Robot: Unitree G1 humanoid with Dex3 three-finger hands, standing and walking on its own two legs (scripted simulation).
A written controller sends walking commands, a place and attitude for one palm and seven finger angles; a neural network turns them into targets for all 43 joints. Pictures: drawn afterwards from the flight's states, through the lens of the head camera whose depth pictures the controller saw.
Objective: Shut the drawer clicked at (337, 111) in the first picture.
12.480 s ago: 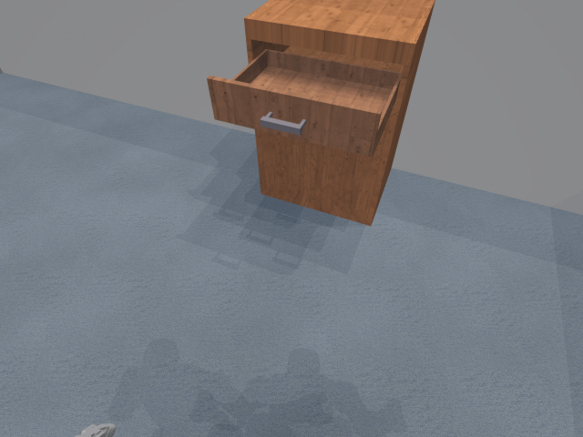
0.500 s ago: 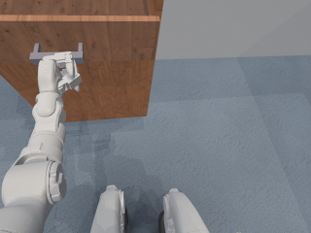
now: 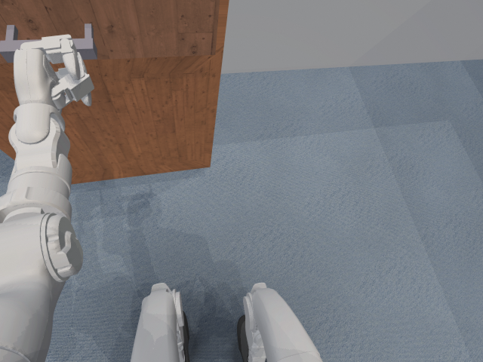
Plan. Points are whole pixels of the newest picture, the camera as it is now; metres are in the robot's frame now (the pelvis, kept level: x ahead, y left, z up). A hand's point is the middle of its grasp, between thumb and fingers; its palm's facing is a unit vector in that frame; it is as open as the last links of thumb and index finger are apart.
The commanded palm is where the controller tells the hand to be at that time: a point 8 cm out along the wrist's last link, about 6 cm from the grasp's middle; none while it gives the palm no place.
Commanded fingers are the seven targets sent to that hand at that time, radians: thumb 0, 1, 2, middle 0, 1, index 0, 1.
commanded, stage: push the drawer shut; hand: left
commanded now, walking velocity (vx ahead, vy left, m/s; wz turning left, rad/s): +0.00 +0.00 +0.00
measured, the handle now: (51, 40) +0.61 +0.24 +0.05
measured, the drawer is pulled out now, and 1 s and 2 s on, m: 0.04 0.00 0.00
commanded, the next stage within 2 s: pull the fist back off the drawer in 0.86 s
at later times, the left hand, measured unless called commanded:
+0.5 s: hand (78, 58) +0.58 +0.20 +0.05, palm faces +0.10 -0.99 -0.05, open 3.0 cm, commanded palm +0.61 +0.21 +0.06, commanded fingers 0.00 0.90 0.90 -1.40 -1.60 -1.40 -1.60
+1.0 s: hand (71, 53) +0.59 +0.21 +0.06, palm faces +0.08 -0.99 -0.06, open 3.4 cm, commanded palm +0.63 +0.19 +0.06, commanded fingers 0.00 0.90 0.90 -1.40 -1.60 -1.40 -1.60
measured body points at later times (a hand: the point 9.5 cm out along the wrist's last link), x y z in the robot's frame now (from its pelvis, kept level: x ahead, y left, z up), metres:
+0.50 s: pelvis -0.01 +0.00 -0.02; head +0.19 +0.05 +0.38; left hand +0.57 +0.26 +0.06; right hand -0.04 -0.26 -0.11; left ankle +0.07 +0.10 -0.60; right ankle +0.02 -0.12 -0.59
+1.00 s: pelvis -0.03 +0.01 -0.02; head +0.18 +0.08 +0.37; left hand +0.58 +0.27 +0.06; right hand -0.06 -0.24 -0.10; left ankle +0.07 +0.10 -0.60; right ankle +0.02 -0.12 -0.59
